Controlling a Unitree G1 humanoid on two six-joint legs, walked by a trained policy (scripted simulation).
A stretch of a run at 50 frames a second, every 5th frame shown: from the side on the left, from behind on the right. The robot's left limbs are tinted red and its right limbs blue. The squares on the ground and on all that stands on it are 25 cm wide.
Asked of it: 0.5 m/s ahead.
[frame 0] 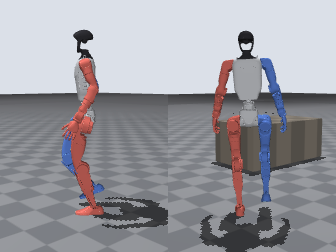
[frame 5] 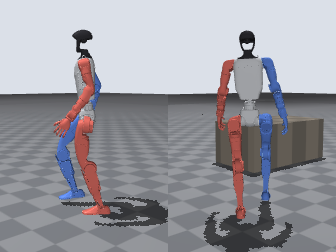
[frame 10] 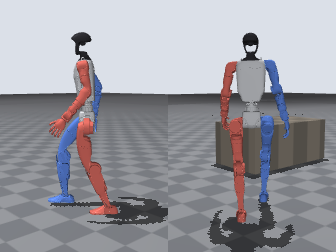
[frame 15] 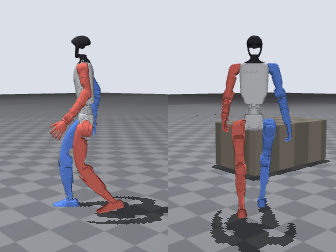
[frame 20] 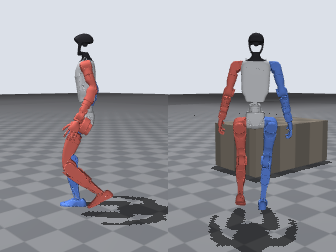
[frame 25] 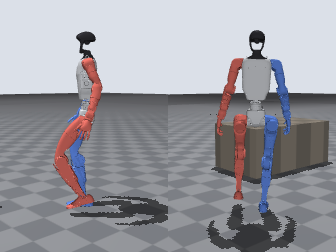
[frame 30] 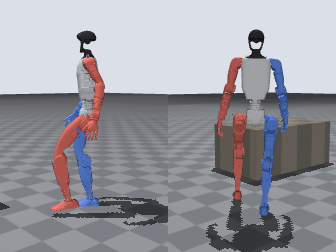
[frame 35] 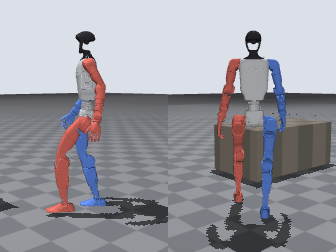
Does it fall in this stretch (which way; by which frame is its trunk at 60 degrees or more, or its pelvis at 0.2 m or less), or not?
no
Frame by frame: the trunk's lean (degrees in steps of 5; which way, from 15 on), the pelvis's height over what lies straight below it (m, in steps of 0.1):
0: 5, 0.8
5: 5, 0.8
10: 5, 0.8
15: 5, 0.7
20: 5, 0.8
25: 0, 0.8
30: 0, 0.8
35: 0, 0.8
